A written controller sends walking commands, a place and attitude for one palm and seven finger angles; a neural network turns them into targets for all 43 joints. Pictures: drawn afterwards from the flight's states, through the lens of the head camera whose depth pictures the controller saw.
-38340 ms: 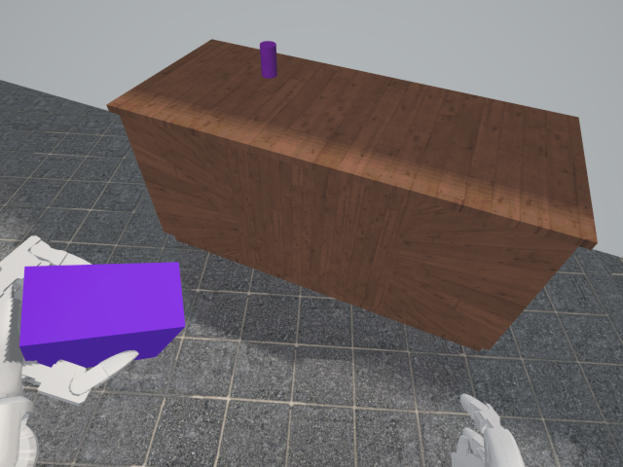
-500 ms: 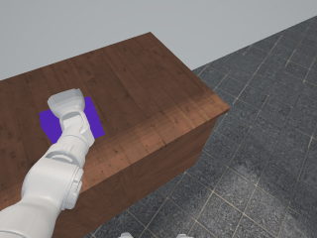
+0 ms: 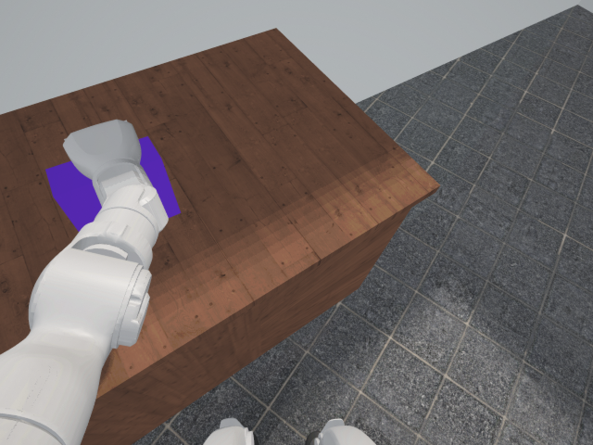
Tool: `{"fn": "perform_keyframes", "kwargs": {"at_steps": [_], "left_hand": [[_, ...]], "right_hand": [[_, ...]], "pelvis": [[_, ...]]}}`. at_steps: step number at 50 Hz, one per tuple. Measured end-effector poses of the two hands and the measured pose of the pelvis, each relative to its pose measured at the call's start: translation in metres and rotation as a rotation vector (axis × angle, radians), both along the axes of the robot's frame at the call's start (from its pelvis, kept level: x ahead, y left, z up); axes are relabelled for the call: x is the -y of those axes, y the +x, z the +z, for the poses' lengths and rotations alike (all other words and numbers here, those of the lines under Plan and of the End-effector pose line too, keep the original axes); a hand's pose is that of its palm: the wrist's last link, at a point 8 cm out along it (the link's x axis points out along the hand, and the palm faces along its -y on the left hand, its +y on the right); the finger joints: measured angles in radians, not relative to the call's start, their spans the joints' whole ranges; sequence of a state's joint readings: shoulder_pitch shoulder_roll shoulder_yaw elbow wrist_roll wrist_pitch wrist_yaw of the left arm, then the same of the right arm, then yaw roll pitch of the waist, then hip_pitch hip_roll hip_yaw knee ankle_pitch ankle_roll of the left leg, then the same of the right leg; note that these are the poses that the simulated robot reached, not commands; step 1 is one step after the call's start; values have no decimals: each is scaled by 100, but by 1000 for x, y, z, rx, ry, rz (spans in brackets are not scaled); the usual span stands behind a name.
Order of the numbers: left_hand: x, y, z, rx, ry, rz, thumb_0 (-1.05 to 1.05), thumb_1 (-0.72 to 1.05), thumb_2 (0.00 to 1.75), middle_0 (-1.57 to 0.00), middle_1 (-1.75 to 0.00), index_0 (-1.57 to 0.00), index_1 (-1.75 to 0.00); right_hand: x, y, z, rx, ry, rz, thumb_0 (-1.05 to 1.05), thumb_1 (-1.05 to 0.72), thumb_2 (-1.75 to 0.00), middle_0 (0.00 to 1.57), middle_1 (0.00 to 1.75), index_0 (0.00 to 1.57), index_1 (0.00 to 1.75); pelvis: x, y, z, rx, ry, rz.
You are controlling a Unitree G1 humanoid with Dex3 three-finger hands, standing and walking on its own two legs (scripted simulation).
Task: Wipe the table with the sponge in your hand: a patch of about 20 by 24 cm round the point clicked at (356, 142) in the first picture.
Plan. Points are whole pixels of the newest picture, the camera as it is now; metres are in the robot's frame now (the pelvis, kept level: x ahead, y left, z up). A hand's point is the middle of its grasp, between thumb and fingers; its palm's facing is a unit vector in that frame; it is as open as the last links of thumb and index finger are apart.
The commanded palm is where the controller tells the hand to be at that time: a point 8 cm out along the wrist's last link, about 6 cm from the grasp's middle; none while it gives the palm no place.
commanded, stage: wipe back along the third lane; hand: left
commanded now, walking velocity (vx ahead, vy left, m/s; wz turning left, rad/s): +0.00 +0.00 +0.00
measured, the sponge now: (124, 201) +0.48 +0.23 -0.02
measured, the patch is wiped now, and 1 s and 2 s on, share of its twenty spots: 0.95 0.95 0.95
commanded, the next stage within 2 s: none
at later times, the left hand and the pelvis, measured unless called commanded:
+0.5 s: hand (120, 182) +0.48 +0.22 +0.02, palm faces -0.08 -0.02 -1.00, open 10.5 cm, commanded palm +0.45 +0.19 +0.06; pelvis +0.03 +0.01 +0.01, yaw +0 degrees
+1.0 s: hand (136, 219) +0.42 +0.19 +0.02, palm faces -0.08 -0.03 -1.00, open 10.5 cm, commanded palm +0.39 +0.16 +0.06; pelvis +0.03 -0.01 +0.03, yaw +2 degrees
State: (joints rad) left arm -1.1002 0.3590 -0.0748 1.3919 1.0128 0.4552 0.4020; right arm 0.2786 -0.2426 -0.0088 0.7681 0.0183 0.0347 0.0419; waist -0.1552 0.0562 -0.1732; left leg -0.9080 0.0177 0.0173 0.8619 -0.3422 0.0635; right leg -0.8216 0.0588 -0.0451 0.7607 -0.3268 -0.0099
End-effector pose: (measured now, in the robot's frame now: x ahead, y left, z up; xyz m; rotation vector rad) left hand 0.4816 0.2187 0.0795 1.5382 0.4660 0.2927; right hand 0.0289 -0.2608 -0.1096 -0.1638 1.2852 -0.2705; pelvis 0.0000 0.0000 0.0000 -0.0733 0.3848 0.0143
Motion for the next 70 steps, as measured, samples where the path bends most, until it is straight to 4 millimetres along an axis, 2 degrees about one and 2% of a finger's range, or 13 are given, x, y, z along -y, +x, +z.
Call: {"fn": "perform_keyframes", "kwargs": {"at_steps": [9, 13, 17, 22, 30, 36, 40, 44, 50, 63, 70], "left_hand": [[-6, 15, -1, -10, 4, 5, 1, -54, 104, -72, -130, -72, -131], [-5, 12, -3, 5, 13, -21, 1, -53, 104, -71, -132, -71, -133], [-3, 4, -3, 24, 16, -43, 1, -52, 104, -68, -134, -68, -135], [0, -6, -3, 33, 10, -44, 0, -50, 104, -66, -137, -66, -138], [6, -21, -2, 27, -6, -40, 0, -50, 104, -65, -138, -65, -139], [13, -40, -1, 40, -14, -52, 0, -49, 104, -64, -139, -64, -139], [20, -53, -1, 43, -13, -50, 0, -49, 104, -64, -139, -64, -140], [25, -63, -1, 38, -10, -48, 0, -49, 104, -64, -139, -64, -139], [33, -76, -1, 33, -14, -45, 0, -50, 104, -65, -138, -65, -139], [51, -101, -2, 31, 2, -63, 0, -50, 104, -65, -138, -65, -139], [61, -112, -3, 33, 6, -67, 0, -50, 104, -65, -138, -65, -139]], "right_hand": [[-5, -10, 1, -48, -3, -20, 1, -91, -90, 20, 30, 20, 30], [-9, -10, 1, -62, 14, -28, 1, -91, -90, 20, 30, 20, 30], [-15, -1, 2, -63, 38, -23, 1, -91, -90, 20, 30, 20, 30], [-20, 26, 3, -30, 65, 2, 1, -91, -90, 20, 30, 20, 30], [-23, 85, 9, 72, 87, 62, 1, -91, -90, 20, 30, 20, 30], [-23, 124, 17, 140, 99, 110, 1, -91, -90, 20, 30, 20, 30], [-23, 144, 23, 175, 105, 137, 1, -91, -90, 20, 30, 20, 30], [-23, 155, 28, 200, 108, 155, 1, -91, -90, 20, 30, 20, 30], [-21, 156, 29, 209, 115, 162, 1, -91, -90, 20, 30, 20, 30], [-6, 122, 20, 168, 128, 131, 1, -91, -90, 20, 30, 20, 30], [2, 115, 19, 177, 134, 123, 1, -91, -90, 20, 30, 20, 30]], "pelvis": [[-6, 6, -2, -20, -9, -5], [-7, 12, 1, -13, -10, -11], [-8, 19, 4, 4, -9, -10], [-8, 28, 10, 30, -4, -2], [-7, 38, 17, 64, 7, 3], [-3, 43, 21, 97, 14, 11], [0, 43, 23, 122, 19, 20], [4, 40, 25, 140, 26, 25], [10, 34, 27, 159, 33, 27], [23, 22, 28, 191, 46, 28], [30, 17, 29, 206, 53, 26]]}}
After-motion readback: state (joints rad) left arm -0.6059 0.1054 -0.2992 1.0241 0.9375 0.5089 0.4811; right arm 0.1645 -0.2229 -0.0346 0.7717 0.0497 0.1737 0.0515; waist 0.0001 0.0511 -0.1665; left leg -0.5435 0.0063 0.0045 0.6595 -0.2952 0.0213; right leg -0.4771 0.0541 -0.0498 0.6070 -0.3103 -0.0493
